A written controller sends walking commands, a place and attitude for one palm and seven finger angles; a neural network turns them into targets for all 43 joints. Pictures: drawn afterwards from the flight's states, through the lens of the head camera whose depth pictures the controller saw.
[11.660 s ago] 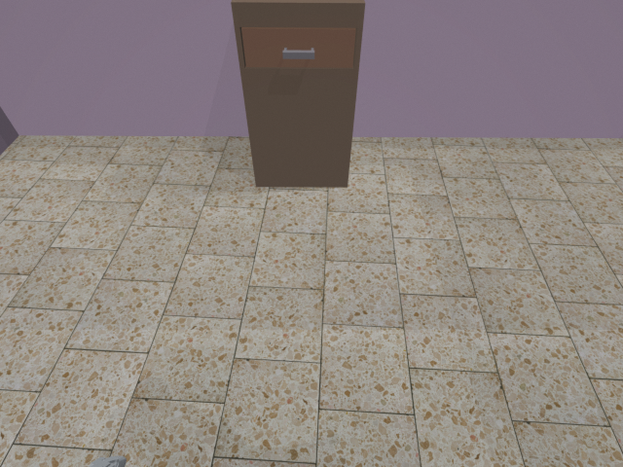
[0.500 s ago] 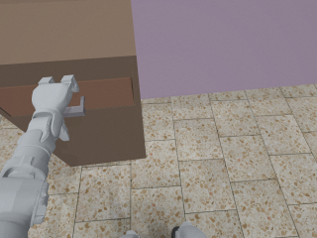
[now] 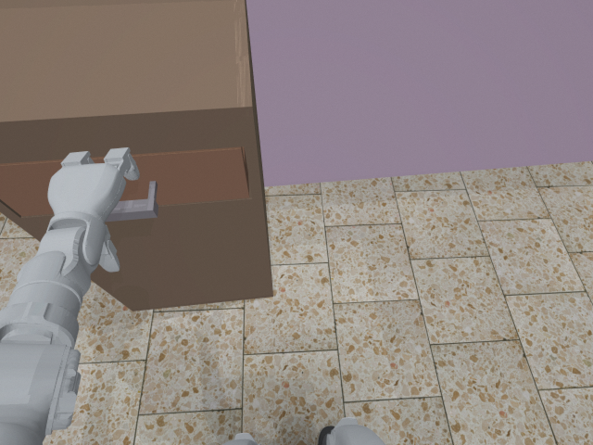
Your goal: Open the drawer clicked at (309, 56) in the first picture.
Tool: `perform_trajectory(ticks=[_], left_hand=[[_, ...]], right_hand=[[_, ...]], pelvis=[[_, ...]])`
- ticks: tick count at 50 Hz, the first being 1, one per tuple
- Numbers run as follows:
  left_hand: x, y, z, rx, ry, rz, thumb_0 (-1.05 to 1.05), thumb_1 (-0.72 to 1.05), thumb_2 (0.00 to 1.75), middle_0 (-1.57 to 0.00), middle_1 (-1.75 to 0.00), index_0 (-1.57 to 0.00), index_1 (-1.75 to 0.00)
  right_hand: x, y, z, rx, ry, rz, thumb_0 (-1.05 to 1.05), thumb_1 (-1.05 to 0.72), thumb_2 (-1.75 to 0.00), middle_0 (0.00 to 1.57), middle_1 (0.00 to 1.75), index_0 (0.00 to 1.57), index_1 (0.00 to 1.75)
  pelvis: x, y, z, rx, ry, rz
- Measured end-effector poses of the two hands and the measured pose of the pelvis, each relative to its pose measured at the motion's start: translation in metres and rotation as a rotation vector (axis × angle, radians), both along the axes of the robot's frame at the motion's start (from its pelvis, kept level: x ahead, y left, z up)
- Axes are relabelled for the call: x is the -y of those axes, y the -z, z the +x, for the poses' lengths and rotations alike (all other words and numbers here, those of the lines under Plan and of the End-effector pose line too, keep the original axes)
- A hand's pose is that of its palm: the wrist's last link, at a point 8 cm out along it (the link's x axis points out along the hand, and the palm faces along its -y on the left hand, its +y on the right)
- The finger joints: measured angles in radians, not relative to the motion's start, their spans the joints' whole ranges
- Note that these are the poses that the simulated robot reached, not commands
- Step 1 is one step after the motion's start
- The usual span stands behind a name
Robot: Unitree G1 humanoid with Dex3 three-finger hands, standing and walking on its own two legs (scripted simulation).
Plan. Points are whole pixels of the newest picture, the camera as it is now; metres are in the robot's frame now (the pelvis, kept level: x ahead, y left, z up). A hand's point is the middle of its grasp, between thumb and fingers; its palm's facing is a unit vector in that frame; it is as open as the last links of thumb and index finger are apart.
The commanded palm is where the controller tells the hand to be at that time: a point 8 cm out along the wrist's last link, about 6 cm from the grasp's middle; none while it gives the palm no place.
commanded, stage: lower the fingers behind the handle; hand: left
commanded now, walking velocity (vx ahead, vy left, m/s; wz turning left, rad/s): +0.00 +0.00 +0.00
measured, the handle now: (121, 200) +0.50 +0.29 -0.05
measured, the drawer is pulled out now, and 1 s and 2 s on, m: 0.00 0.00 0.00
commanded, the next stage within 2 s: close the thumb around the handle in 1.48 s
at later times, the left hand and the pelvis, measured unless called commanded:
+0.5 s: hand (117, 220) +0.45 +0.28 -0.04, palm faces -0.09 -0.03 -1.00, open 13.9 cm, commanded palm +0.44 +0.27 +0.01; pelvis -0.01 +0.01 -0.02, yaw -1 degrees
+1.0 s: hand (123, 233) +0.44 +0.28 -0.07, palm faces -0.08 -0.03 -1.00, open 13.9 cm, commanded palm +0.44 +0.26 -0.02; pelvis -0.02 +0.01 -0.04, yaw -1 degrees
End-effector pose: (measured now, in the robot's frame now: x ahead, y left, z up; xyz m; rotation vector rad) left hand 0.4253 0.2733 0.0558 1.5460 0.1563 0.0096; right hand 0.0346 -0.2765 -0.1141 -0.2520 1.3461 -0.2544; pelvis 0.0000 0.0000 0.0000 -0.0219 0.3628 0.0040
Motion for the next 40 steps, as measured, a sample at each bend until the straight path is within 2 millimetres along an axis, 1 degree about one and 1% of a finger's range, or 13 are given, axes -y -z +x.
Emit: perform_trajectory(ticks=[7,13,18,28,34,40], left_hand=[[-0.003,0.012,-0.003,-0.013,0.009,-0.006,0.0,-0.49,0.3,-0.31,-1.2,-0.32,-1.2],[-0.007,0.024,-0.003,0.0,0.017,0.005,0.0,-0.49,0.3,-0.32,-1.2,-0.32,-1.2],[-0.005,0.029,0.001,0.022,0.014,0.0,0.0,-0.49,0.3,-0.32,-1.2,-0.32,-1.2],[-0.002,0.042,0.007,0.003,0.013,-0.007,0.0,-0.49,0.3,-0.32,-1.2,-0.32,-1.2],[-0.004,0.05,0.005,0.009,0.015,-0.005,0.0,-0.49,0.3,-0.32,-1.2,-0.32,-1.2],[-0.005,0.062,0.005,0.002,0.014,-0.002,0.0,-0.49,0.3,-0.32,-1.2,-0.32,-1.2]], right_hand=[[0.002,0.003,-0.007,-0.01,0.004,-0.011,0.0,-0.9,-0.9,0.2,0.3,0.2,0.3],[0.0,0.01,-0.017,-0.035,-0.002,-0.018,0.0,-0.9,-0.9,0.2,0.3,0.2,0.3],[-0.004,0.016,-0.025,-0.055,0.003,-0.012,0.0,-0.9,-0.9,0.2,0.3,0.2,0.3],[-0.015,0.021,-0.037,-0.071,0.016,-0.001,0.0,-0.9,-0.9,0.2,0.3,0.2,0.3],[-0.018,0.026,-0.04,-0.085,0.012,0.001,0.0,-0.9,-0.9,0.2,0.3,0.2,0.3],[-0.018,0.031,-0.039,-0.087,0.004,-0.004,0.0,-0.9,-0.9,0.2,0.3,0.2,0.3]], pelvis=[[-0.001,0.005,-0.004,-0.019,0.006,-0.001],[-0.003,0.013,-0.009,-0.043,0.0,-0.005],[-0.006,0.018,-0.011,-0.056,-0.002,-0.01],[-0.012,0.024,-0.014,-0.071,0.008,-0.014],[-0.014,0.029,-0.015,-0.082,0.006,-0.019],[-0.015,0.034,-0.016,-0.097,-0.001,-0.024]])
